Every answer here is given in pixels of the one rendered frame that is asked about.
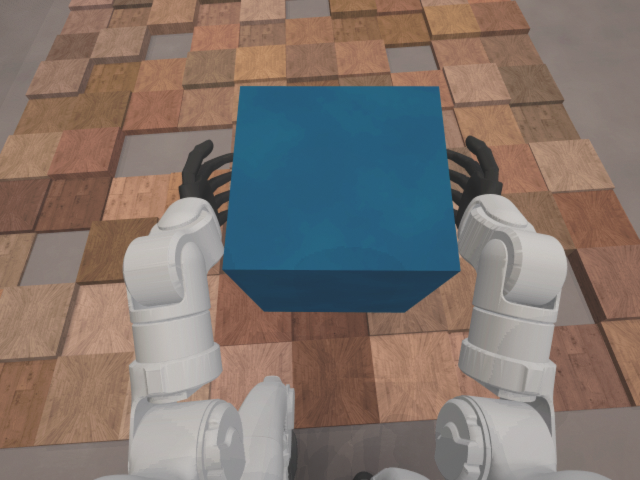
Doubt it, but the left robot thigh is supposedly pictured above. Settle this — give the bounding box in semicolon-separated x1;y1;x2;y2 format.
238;381;295;480

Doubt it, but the carton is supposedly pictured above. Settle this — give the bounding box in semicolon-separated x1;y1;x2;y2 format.
222;86;461;313

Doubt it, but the robot right hand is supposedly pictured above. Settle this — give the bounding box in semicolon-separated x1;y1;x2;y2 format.
446;136;503;229

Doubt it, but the robot left shin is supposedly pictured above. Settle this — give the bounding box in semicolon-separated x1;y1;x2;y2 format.
263;376;292;480

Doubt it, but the robot left hand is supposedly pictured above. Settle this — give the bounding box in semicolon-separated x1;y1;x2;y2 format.
178;140;234;227

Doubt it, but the left robot upper arm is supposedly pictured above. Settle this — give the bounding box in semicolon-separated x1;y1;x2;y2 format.
94;399;246;480

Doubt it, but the left robot forearm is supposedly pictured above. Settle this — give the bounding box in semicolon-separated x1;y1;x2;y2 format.
123;197;224;474

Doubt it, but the right robot forearm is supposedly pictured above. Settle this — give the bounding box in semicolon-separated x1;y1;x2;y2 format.
457;194;567;468

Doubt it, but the right robot upper arm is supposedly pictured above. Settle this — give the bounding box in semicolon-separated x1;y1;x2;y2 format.
434;395;611;480

